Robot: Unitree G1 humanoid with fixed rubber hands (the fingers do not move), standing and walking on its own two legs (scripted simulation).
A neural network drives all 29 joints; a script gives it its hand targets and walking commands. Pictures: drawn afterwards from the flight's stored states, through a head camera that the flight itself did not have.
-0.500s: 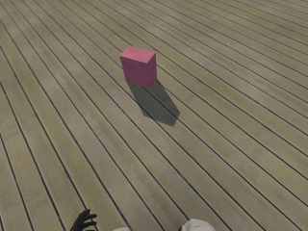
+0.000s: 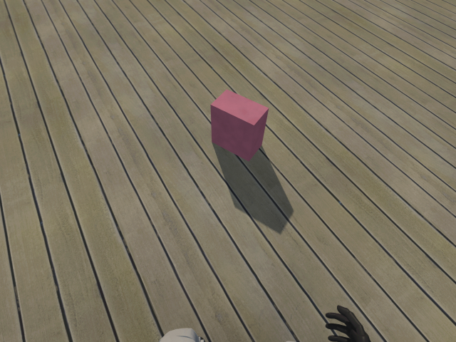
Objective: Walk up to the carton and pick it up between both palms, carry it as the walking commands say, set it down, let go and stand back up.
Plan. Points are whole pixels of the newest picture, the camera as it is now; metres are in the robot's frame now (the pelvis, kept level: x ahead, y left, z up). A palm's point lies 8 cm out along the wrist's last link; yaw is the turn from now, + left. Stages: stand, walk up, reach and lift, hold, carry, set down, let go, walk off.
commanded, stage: walk up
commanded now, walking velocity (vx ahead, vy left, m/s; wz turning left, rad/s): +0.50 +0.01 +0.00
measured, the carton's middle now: (238, 126) +1.16 +0.05 -0.62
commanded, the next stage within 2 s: none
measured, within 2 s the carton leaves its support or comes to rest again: neither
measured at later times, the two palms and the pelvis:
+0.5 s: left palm (157, 237) +0.31 +0.20 -0.12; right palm (380, 314) +0.20 -0.28 -0.15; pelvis +0.24 -0.05 +0.00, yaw +1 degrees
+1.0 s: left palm (143, 178) +0.47 +0.28 -0.14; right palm (323, 167) +0.54 -0.19 -0.12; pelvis +0.46 +0.04 +0.01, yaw +0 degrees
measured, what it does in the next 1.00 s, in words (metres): walks ahead: right foot, then left foot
